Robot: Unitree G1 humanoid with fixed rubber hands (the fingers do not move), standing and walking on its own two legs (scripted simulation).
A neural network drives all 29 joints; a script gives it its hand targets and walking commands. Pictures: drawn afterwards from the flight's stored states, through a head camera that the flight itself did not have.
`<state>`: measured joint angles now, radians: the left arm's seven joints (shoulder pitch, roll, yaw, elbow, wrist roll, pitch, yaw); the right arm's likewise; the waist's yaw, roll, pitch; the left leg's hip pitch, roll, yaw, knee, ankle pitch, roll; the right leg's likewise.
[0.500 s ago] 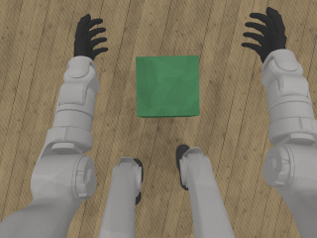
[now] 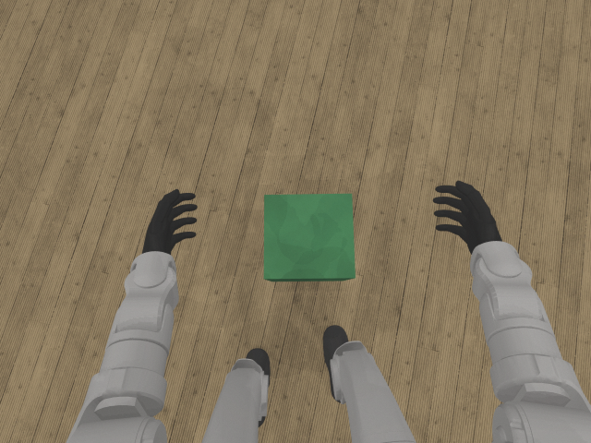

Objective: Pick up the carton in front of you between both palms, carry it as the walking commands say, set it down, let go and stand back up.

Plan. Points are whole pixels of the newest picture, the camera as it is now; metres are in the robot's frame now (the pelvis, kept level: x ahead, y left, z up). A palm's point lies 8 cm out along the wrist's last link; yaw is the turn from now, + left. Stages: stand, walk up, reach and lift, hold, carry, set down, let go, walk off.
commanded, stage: let go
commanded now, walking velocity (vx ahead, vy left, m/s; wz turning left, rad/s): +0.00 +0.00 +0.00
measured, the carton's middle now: (307, 242) +0.43 -0.04 -0.58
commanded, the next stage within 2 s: stand in 0.94 s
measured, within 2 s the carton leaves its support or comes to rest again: neither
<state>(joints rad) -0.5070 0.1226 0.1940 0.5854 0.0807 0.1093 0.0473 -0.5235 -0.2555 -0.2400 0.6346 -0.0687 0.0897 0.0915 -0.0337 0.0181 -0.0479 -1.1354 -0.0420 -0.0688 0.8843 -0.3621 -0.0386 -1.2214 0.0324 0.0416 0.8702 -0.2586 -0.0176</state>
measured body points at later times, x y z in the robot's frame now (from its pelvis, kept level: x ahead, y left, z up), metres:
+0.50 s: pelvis +0.05 +0.02 +0.07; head +0.10 +0.02 +0.52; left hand +0.24 +0.25 -0.01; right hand +0.22 -0.21 -0.01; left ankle +0.01 +0.14 -0.67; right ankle +0.05 -0.10 -0.67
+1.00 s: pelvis +0.05 +0.02 +0.07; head +0.06 +0.02 +0.52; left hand +0.22 +0.26 -0.02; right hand +0.22 -0.23 -0.01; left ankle +0.01 +0.14 -0.67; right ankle +0.05 -0.10 -0.67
